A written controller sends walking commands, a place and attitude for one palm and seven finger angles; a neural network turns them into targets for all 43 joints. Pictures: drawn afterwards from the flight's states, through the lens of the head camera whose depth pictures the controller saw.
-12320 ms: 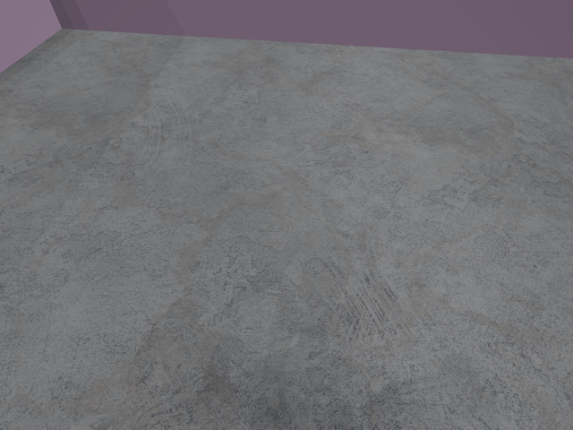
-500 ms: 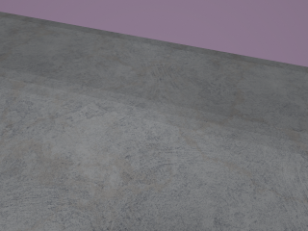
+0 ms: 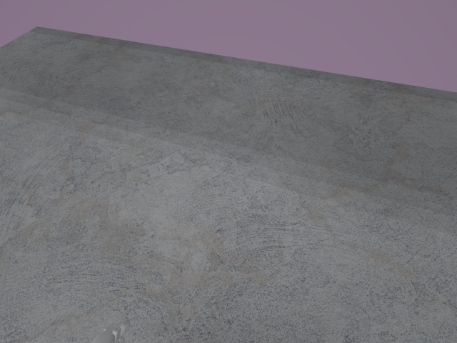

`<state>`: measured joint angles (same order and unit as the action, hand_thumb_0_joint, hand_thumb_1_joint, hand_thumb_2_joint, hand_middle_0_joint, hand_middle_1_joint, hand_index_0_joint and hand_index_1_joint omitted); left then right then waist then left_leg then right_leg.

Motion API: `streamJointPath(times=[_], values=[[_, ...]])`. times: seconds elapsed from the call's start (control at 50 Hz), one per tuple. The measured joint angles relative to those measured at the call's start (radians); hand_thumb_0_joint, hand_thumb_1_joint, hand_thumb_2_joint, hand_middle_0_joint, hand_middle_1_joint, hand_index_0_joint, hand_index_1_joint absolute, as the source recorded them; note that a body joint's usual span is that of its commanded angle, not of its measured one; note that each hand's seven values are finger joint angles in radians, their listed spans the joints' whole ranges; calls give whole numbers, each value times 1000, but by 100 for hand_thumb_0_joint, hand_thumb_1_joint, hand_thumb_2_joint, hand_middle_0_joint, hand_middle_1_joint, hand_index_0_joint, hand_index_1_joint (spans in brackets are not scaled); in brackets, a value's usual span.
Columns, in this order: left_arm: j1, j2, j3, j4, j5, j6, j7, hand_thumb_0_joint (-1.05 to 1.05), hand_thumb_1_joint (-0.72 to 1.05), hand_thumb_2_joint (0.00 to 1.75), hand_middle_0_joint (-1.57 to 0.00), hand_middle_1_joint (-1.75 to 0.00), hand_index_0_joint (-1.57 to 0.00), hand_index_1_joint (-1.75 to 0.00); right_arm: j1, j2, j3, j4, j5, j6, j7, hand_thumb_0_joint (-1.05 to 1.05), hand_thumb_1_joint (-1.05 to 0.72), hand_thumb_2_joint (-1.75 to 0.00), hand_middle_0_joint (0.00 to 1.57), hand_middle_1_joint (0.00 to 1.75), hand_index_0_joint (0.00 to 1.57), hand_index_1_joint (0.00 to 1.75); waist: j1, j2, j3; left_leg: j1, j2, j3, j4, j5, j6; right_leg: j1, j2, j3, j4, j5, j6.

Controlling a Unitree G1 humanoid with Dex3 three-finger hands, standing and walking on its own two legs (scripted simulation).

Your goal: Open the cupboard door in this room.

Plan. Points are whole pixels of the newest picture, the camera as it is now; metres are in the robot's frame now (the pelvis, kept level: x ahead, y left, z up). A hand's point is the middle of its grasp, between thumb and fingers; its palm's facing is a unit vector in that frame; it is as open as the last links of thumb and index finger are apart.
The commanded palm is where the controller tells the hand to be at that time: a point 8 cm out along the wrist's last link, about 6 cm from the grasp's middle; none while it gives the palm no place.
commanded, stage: turn or walk to find it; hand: left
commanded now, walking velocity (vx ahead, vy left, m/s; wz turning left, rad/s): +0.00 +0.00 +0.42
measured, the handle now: out of the picture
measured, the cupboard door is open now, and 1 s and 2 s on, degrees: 0 0 0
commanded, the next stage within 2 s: none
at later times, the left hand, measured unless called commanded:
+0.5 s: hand out of the picture -0.07 +0.22 -0.18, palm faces +0.30 -0.92 -0.24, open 7.3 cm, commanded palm none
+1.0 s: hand out of the picture +0.00 +0.22 -0.14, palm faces +0.40 -0.87 -0.28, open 7.4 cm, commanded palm none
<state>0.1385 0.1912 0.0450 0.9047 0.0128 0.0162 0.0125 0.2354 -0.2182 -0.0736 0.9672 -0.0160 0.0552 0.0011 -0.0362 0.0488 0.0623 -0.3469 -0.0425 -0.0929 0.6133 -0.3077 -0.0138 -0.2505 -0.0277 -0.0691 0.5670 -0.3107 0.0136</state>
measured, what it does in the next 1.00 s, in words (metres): steps on the spot, turning left: left foot, then right foot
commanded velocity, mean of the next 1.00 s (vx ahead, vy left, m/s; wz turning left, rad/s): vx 0.00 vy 0.00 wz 0.42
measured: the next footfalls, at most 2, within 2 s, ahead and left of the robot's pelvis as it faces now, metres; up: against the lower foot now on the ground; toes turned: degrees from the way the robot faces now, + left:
left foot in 0.48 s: -0.03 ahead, +0.13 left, +0.00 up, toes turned +19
right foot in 0.96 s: +0.05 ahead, -0.10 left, +0.00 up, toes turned +20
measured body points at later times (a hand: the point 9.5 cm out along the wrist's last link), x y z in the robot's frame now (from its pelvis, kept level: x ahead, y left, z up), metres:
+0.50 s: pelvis -0.02 +0.02 -0.01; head +0.01 +0.04 +0.44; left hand -0.08 +0.27 -0.16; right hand +0.15 -0.21 -0.14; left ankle -0.07 +0.12 -0.73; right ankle -0.01 -0.10 -0.72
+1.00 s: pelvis -0.03 -0.01 +0.00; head +0.02 -0.02 +0.45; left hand -0.02 +0.26 -0.12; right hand +0.11 -0.23 -0.16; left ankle -0.07 +0.11 -0.71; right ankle +0.01 -0.11 -0.73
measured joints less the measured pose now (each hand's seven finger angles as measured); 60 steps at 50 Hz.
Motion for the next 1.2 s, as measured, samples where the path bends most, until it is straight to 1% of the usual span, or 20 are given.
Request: streamJointPath(times=[0.04,0.1,0.18,0.28,0.4,0.44,0.48,0.5,0.54,0.6,0.66,0.82,0.9,0.94,0.98,1.02,1.06,1.1,1.14,1.2], values=[[13,-17,-7,-4,2,-4,1,0,91,90,-20,-30,-20,-30,7,-11,-11,9,-3,16,0,1,-90,-90,20,30,21,30,-1,8,3,-68,-12,8,204,-124,-3,5,-10,-23,11,-14,-38],[37,-33,-11,4,2,-2,3,0,91,90,-20,-30,-20,-30,8,-26,-21,21,-7,26,7,1,-90,-90,20,30,20,30,-2,10,7,-142,1,35,464,-101,-15,32,-24,-50,-27,-2,-51],[61,-41,-12,24,3,-4,5,0,91,90,-20,-30,-20,-30,13,-31,-21,32,-7,25,10,1,-91,-90,19,30,20,30,-5,0,12,-154,42,51,562,-53,-44,56,-40,-92,-61,12,-55],[89,-33,-9,39,7,-12,6,0,92,90,-20,-30,-20,-30,-8,-28,-13,50,-5,33,8,1,-91,-90,19,30,20,30,16,-22,19,-101,76,65,477,-90,-60,59,-61,-138,-65,11,-53],[119,0,-1,66,15,-6,2,0,91,90,-20,-30,-20,-30,-81,-20,6,38,6,22,5,1,-91,-90,19,30,20,30,54,-55,34,8,78,124,221,-155,-44,38,-94,-181,-27,-3,-33],[128,18,6,78,15,0,2,0,91,90,-20,-30,-20,-30,-105,-16,12,22,8,10,5,1,-91,-90,19,30,20,30,61,-67,35,53,73,150,107,-118,-35,26,-107,-197,3,-15,-19],[141,36,13,85,8,10,0,0,91,90,-20,-30,-20,-30,-121,-15,17,2,7,-9,7,1,-91,-90,19,30,20,30,63,-76,27,107,70,166,-38,10,-9,-2,-123,-209,66,-43,0],[140,50,18,91,5,19,0,0,91,90,-20,-30,-20,-30,-133,-7,18,-4,5,-18,8,1,-91,-90,19,30,20,30,70,-97,31,104,57,173,-28,11,12,-28,-133,-181,130,-103,15],[135,68,22,104,4,44,5,0,91,90,-20,-30,-20,-30,-144,6,26,-16,2,-29,5,1,-91,-90,19,30,20,30,78,-114,31,105,46,175,-13,-27,40,-88,-112,-99,289,-208,34],[113,75,25,112,2,58,1,1,91,90,-20,-30,-20,-30,-141,14,33,-25,-1,-34,-7,1,-90,-90,19,30,20,30,71,-101,22,125,41,149,-62,-13,52,-155,-79,-29,460,-183,50],[88,74,23,94,1,48,-5,1,91,90,-20,-30,-19,-30,-131,19,38,-23,0,-36,-10,1,-90,-90,20,30,21,30,68,-88,17,145,33,124,-120,27,57,-185,-70,5,502,-135,65],[16,52,15,37,-2,39,-3,1,91,90,-20,-30,-19,-30,-74,30,31,-16,-5,-27,-4,1,-90,-90,20,30,21,30,33,-61,11,138,14,63,-157,66,50,-153,-47,40,358,-130,75],[-16,32,7,15,-8,29,-3,0,91,90,-20,-30,-19,-30,-40,22,20,-7,-8,-17,-3,1,-90,-90,20,30,21,30,7,-39,11,107,7,30,-128,63,32,-88,-21,34,194,-112,63],[-19,24,2,1,-9,15,-3,0,91,90,-20,-30,-20,-30,-19,16,13,-1,-6,-11,-3,1,-90,-90,20,30,21,30,2,-31,6,80,-2,14,-93,51,18,-26,-12,22,43,-22,55],[-18,9,-3,-4,-1,-3,0,0,91,90,-20,-30,-20,-30,-7,2,3,5,1,-4,-2,1,-90,-90,20,30,21,30,1,-9,7,34,-4,1,2,-30,4,-4,-5,0,-7,-8,-2],[-9,-8,-8,-7,1,-9,2,0,91,90,-20,-30,-20,-30,0,-8,-7,13,-1,11,-4,1,-90,-90,20,30,21,30,-5,1,13,-36,-15,11,202,-152,-2,-1,-16,-24,8,-13,-34],[6,-20,-11,-5,1,-8,3,0,91,90,-20,-30,-20,-30,4,-18,-14,22,-3,22,0,1,-90,-90,20,30,21,30,-5,3,17,-97,-9,33,397,-156,-11,18,-28,-44,-9,-5,-42],[20,-28,-13,2,2,-5,4,0,91,90,-20,-30,-20,-30,7,-26,-18,27,-4,25,6,1,-90,-90,20,30,20,30,-7,5,18,-133,12,50,514,-116,-24,36,-37,-65,-30,4,-42],[34,-31,-14,11,4,-4,5,0,91,90,-20,-30,-20,-30,9,-29,-19,31,-5,26,10,1,-90,-90,19,30,20,30,-8,1,19,-145,35,59,558,-85,-36,48,-47,-86,-43,8,-41],[55,-30,-13,23,8,-5,5,0,91,90,-20,-30,-20,-30,4,-27,-16,39,-5,30,11,1,-91,-90,19,30,20,30,1,-16,20,-125,63,72,521,-89,-50,54,-62,-111,-50,8,-40]])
